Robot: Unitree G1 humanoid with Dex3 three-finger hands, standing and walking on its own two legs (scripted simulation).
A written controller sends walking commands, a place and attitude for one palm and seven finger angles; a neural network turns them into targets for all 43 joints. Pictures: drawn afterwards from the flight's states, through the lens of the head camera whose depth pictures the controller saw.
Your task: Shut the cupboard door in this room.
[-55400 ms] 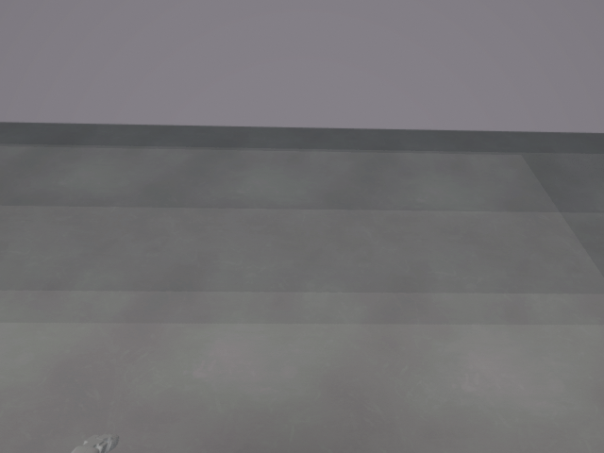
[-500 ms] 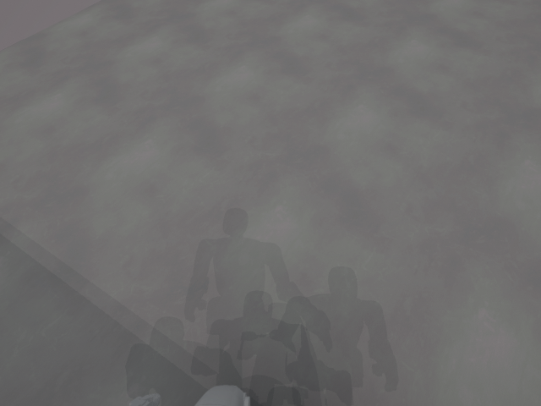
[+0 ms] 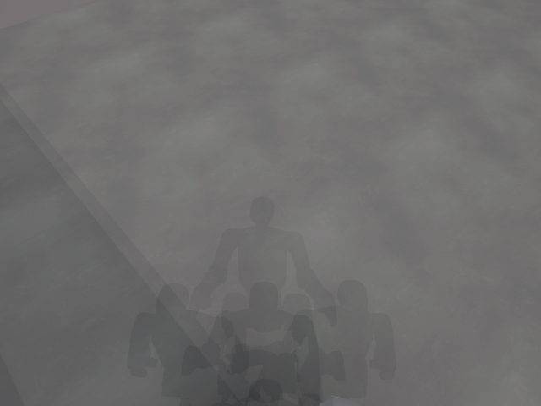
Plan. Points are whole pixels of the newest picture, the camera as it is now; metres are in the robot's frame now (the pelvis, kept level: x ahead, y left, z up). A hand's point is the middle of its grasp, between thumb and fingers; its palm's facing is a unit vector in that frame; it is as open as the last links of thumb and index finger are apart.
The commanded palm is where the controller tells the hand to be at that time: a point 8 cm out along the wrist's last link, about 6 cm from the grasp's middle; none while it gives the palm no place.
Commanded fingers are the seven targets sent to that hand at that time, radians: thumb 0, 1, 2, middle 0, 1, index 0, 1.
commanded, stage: turn or walk to find it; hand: left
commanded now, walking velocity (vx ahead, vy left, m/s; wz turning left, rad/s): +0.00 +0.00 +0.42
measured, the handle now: out of the picture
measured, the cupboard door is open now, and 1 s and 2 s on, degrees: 51 51 51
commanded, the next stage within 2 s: none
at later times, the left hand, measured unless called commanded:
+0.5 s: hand out of the picture -0.01 +0.18 -0.17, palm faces +0.29 -0.93 -0.25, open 7.4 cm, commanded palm none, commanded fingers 0.00 0.90 0.90 -0.20 -0.30 -0.20 -0.30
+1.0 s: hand out of the picture +0.03 +0.18 -0.16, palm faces +0.44 -0.86 -0.27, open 7.4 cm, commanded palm none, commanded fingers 0.00 0.90 0.90 -0.20 -0.30 -0.20 -0.30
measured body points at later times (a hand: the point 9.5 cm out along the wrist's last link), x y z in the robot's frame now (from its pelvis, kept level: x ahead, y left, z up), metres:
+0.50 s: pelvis +0.01 -0.02 +0.00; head +0.06 -0.01 +0.44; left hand -0.02 +0.23 -0.15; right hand +0.15 -0.25 -0.15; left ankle -0.04 +0.10 -0.72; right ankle +0.01 -0.13 -0.74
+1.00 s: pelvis +0.02 -0.04 -0.01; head +0.07 -0.05 +0.44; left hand +0.01 +0.22 -0.13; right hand +0.18 -0.24 -0.18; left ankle -0.05 +0.08 -0.70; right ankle +0.07 -0.13 -0.74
